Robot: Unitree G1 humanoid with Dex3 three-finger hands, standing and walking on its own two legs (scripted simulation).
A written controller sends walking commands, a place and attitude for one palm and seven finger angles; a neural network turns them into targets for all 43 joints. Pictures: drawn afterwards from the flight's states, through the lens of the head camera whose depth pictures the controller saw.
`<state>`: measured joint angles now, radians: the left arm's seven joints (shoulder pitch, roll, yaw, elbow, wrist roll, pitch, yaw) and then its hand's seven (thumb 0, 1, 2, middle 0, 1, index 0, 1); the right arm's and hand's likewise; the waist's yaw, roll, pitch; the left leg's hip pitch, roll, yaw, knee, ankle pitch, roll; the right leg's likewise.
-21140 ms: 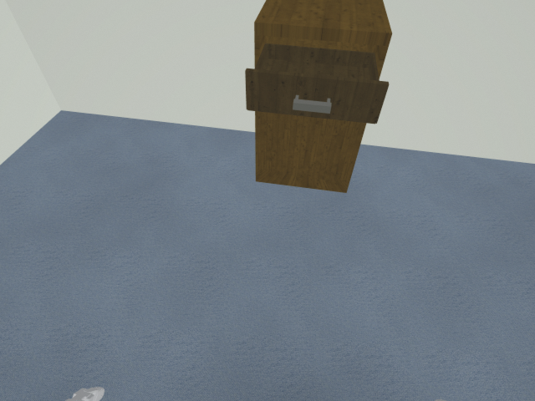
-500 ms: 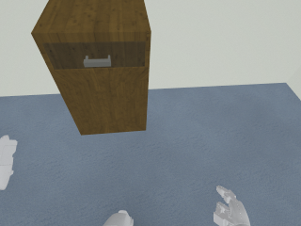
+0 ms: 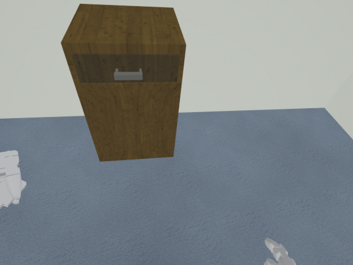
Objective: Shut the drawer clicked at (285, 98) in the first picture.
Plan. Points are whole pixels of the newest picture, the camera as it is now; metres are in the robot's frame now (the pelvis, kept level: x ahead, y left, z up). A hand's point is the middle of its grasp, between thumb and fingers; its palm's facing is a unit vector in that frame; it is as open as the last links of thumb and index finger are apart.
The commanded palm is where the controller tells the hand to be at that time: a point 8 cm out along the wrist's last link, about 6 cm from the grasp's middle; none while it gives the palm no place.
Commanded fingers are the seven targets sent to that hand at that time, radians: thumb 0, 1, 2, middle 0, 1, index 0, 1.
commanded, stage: stop stepping back and stand still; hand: left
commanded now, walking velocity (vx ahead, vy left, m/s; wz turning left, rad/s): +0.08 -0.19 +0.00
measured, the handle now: (128, 73) +0.87 +0.24 -0.06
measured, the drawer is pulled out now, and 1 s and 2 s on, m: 0.00 0.00 0.00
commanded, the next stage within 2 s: let the arm hang, fingers relaxed in 0.18 s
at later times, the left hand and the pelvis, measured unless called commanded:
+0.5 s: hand out of the picture +0.14 +0.17 -0.13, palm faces +0.05 -0.97 -0.25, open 3.0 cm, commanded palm none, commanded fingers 0.00 0.90 0.90 -0.92 -1.08 -0.92 -1.08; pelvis +0.02 -0.02 -0.01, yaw +1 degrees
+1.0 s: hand out of the picture -0.02 +0.15 -0.16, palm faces +0.06 -0.98 -0.21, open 6.7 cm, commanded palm none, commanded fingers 0.00 0.90 0.90 -0.20 -0.30 -0.20 -0.30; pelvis +0.01 -0.03 +0.01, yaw +1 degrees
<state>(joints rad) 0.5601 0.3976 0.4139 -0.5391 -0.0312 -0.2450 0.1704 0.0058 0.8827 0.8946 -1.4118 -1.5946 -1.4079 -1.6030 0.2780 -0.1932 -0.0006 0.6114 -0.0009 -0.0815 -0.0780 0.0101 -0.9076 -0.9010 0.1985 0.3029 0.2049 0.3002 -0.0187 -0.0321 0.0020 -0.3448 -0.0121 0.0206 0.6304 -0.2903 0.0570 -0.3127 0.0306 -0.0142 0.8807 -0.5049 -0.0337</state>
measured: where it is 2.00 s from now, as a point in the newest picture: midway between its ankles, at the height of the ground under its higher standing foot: outside the picture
